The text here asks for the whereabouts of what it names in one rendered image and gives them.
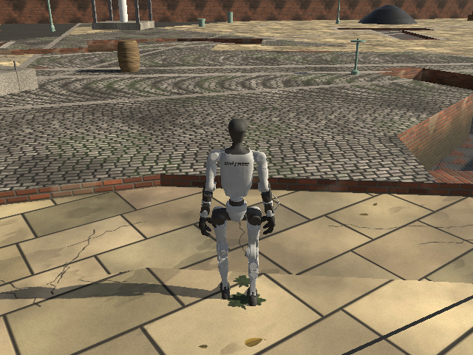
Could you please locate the robot left hand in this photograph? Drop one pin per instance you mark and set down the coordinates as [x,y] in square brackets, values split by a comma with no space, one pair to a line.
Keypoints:
[204,227]

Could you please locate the robot right upper arm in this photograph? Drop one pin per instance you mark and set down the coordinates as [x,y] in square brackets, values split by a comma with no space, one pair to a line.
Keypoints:
[262,168]

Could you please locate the robot right hand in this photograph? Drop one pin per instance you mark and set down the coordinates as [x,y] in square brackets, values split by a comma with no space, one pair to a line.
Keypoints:
[270,224]

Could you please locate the robot left foot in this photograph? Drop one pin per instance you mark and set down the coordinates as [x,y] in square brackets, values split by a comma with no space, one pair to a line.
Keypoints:
[225,292]

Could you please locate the robot right foot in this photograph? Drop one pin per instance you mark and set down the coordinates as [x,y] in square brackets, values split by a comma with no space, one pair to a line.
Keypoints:
[252,300]

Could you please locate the left robot forearm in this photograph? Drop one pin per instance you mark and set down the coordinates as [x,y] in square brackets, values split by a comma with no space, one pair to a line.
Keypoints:
[206,202]

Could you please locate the right robot forearm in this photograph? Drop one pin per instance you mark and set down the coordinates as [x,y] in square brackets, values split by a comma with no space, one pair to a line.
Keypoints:
[267,202]

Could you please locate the robot left upper arm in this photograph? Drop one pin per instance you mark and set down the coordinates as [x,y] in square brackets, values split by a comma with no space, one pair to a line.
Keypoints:
[211,169]

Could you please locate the robot foot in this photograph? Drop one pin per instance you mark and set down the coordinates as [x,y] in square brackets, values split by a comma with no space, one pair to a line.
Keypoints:
[252,300]
[225,292]

